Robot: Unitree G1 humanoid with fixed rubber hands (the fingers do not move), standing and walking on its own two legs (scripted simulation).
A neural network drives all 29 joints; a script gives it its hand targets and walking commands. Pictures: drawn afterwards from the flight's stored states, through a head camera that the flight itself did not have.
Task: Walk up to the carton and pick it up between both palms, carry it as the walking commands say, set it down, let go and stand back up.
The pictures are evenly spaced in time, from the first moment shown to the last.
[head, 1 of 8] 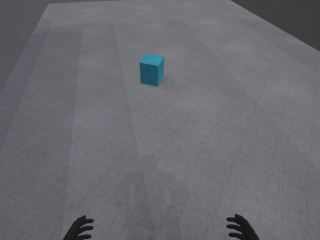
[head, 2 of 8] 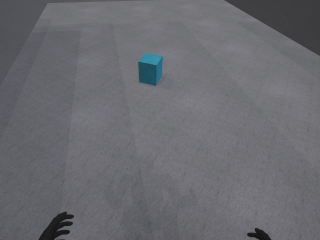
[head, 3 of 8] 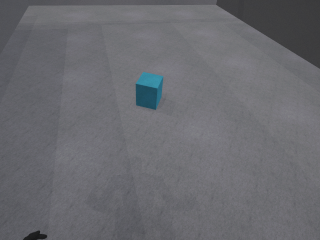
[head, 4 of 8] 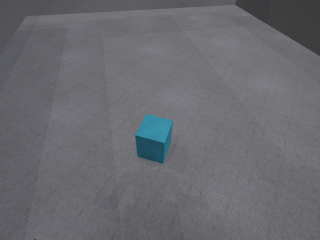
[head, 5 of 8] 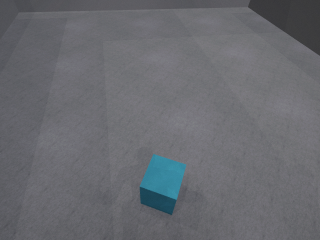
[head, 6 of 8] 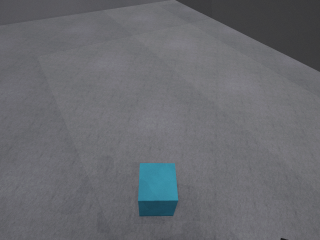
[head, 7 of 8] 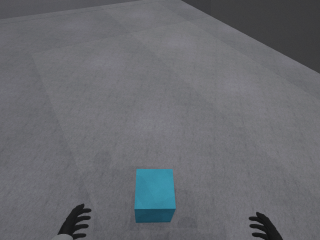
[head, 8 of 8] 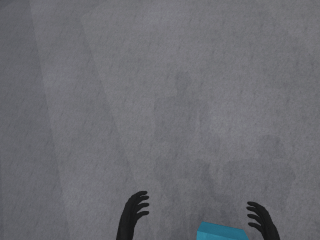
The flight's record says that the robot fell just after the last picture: yes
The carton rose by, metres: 0.00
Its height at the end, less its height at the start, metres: +0.00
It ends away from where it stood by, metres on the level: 0.00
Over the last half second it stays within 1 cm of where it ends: yes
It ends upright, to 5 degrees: yes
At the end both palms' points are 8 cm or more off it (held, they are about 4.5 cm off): yes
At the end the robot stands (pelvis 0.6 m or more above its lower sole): yes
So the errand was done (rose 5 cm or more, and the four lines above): no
